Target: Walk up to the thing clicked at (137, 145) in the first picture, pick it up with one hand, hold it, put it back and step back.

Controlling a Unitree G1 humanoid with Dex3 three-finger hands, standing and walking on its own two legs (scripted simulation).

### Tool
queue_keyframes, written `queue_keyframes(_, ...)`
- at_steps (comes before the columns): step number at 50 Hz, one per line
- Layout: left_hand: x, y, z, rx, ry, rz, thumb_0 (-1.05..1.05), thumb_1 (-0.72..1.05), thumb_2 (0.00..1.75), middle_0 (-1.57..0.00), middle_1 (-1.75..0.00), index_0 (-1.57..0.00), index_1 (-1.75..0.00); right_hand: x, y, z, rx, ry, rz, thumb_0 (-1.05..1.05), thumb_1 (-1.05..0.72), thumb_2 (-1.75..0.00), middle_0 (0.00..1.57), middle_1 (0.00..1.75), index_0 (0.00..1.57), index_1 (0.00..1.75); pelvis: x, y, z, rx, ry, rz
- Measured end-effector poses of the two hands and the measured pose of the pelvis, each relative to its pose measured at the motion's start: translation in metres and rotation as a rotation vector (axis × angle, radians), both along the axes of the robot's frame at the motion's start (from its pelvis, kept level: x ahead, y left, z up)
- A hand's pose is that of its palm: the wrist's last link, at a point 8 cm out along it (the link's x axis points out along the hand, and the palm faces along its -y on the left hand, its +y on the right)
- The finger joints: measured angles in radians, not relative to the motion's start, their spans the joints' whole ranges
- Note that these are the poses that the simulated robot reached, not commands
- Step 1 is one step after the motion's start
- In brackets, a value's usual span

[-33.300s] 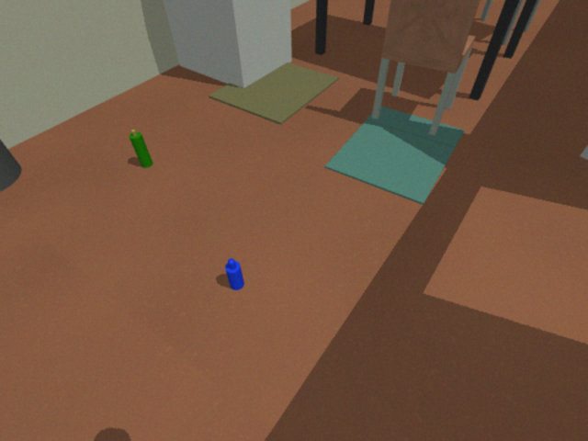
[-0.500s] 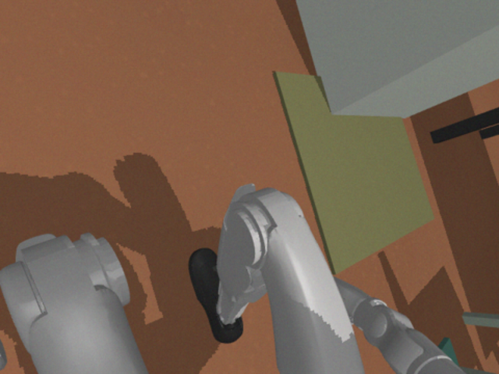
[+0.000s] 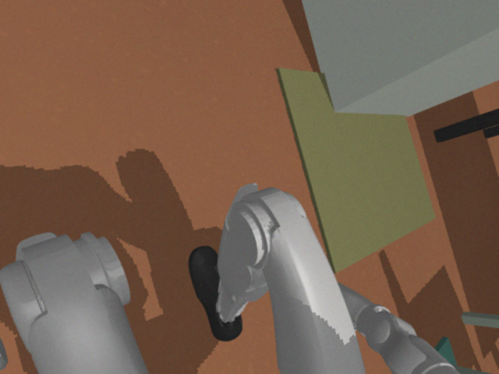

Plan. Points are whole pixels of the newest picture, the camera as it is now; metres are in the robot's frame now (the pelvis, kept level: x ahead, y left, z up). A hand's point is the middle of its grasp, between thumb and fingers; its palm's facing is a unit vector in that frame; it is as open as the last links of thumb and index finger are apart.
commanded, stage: settle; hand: left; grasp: from the side
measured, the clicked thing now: out of the picture +0.44 +0.28 -0.18
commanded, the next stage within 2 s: lift in 1.64 s
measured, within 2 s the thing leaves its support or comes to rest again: leaves its support in 0.06 s
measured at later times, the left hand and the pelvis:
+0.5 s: hand out of the picture +0.41 +0.30 -0.06, palm faces +0.27 -0.96 -0.07, open 8.8 cm; pelvis +0.00 +0.00 +0.03, yaw +5 degrees
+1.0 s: hand out of the picture +0.44 +0.29 +0.01, palm faces +0.28 -0.96 -0.07, open 8.8 cm; pelvis +0.03 -0.02 +0.06, yaw +10 degrees
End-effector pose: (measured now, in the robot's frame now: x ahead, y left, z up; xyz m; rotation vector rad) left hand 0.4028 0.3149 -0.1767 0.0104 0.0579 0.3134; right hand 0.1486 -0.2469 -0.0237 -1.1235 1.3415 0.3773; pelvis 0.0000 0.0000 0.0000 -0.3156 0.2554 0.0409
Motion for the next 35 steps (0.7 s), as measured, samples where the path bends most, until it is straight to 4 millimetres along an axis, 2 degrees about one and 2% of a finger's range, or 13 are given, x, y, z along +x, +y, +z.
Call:
queue_keyframes(4,-0.006,0.003,0.008,0.015,0.0,-0.018,0.02,-0.18,1.01,-0.74,-1.04,-0.75,-1.07,0.003,0.0,0.001,0.009,-0.009,-0.012,0.0,-0.92,-0.9,0.21,0.3,0.21,0.3,0.001,-0.002,0.003,0.006,0.014,0.006)
queue_keyframes(8,-0.014,0.009,0.023,0.017,-0.007,-0.019,0.01,-0.18,1.02,-0.75,-1.04,-0.76,-1.06,0.009,0.0,0.002,0.028,-0.028,-0.032,0.0,-0.92,-0.9,0.21,0.3,0.21,0.3,0.002,-0.003,0.009,0.013,0.037,0.016)
queue_keyframes(21,-0.027,0.035,0.104,0.067,-0.027,-0.037,0.01,-0.22,1.06,-0.76,-1.04,-0.78,-1.06,0.031,0.006,-0.001,0.156,-0.146,-0.135,0.0,-0.91,-0.9,0.21,0.3,0.21,0.3,0.003,-0.004,0.027,0.043,0.127,0.049)
queue_keyframes(27,-0.029,0.035,0.128,0.056,-0.016,-0.04,0.01,-0.22,1.07,-0.77,-1.03,-0.78,-1.05,0.029,0.003,-0.009,0.21,-0.163,-0.215,0.0,-0.9,-0.9,0.21,0.3,0.21,0.3,0.005,-0.006,0.031,0.069,0.164,0.062)
queue_keyframes(35,-0.028,0.022,0.147,0.049,0.021,-0.063,0.01,-0.23,1.07,-0.77,-1.02,-0.79,-1.04,0.024,-0.004,-0.019,0.251,-0.154,-0.323,0.0,-0.9,-0.89,0.21,0.3,0.21,0.3,0.012,-0.012,0.04,0.105,0.231,0.075)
